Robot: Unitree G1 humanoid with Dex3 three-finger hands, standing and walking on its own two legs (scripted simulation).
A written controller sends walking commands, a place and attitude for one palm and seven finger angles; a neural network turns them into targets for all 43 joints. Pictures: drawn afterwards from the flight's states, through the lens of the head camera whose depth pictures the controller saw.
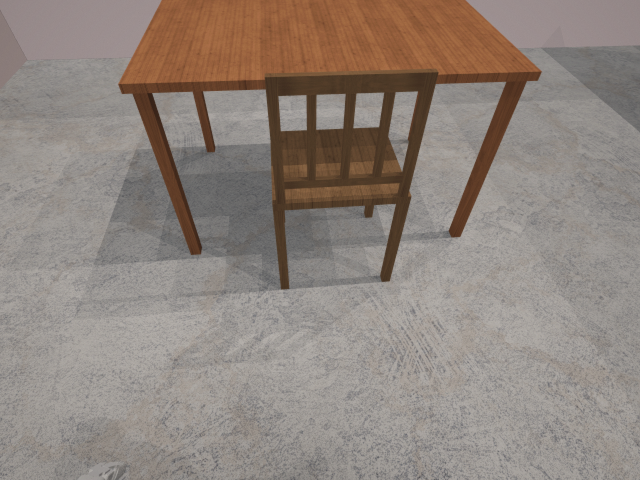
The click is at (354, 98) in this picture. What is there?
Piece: chair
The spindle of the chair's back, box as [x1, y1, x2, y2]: [340, 94, 355, 178]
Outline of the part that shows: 355,94 346,94 345,97 340,168 341,178 348,178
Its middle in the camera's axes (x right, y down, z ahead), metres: +0.07 -0.27 +1.02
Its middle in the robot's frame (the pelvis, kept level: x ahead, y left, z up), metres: +0.94 -0.02 -0.11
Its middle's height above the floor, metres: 0.66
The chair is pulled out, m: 0.00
